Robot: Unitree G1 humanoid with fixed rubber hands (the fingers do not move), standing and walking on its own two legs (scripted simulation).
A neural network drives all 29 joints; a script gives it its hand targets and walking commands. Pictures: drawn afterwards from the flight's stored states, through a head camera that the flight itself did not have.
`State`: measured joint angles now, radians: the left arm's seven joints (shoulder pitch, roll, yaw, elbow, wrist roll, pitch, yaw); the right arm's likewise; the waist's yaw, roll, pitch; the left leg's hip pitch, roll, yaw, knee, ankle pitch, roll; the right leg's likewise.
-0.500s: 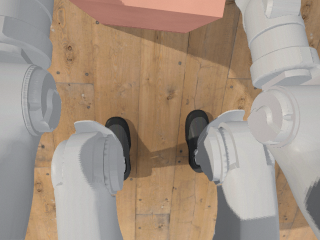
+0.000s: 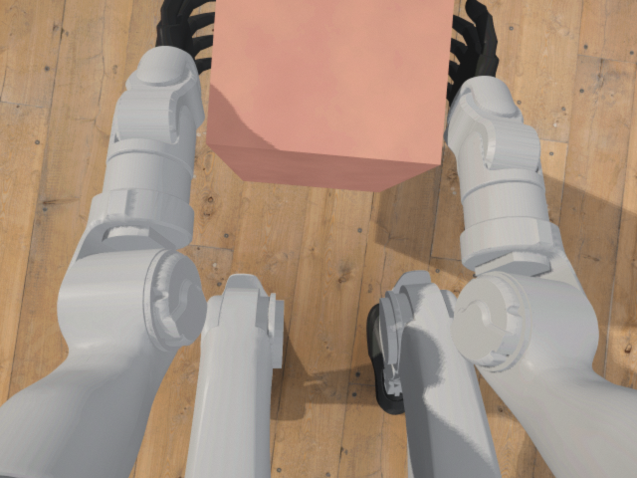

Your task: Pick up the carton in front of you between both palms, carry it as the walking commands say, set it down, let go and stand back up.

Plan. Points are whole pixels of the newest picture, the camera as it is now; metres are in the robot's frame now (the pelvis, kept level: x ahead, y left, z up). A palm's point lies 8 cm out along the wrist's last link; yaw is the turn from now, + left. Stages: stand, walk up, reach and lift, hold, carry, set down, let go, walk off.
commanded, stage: reach and lift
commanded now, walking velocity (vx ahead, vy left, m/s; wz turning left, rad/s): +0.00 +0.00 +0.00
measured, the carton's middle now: (323, 92) +0.54 +0.01 -0.15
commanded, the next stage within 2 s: none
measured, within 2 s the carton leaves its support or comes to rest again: neither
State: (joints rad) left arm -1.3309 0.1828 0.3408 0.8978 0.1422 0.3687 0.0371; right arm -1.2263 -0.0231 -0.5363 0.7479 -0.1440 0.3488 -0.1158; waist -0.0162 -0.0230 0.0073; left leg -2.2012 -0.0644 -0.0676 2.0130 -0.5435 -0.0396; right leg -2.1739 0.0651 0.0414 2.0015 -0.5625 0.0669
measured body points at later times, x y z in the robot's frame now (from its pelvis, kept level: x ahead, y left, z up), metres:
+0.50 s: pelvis +0.01 +0.00 +0.11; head +0.26 +0.02 +0.48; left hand +0.51 +0.16 +0.05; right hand +0.50 -0.14 +0.05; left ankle +0.11 +0.13 -0.39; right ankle +0.11 -0.13 -0.39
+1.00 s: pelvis +0.05 +0.00 +0.24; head +0.19 +0.01 +0.67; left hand +0.45 +0.16 +0.21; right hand +0.45 -0.15 +0.21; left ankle +0.11 +0.13 -0.39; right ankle +0.11 -0.13 -0.39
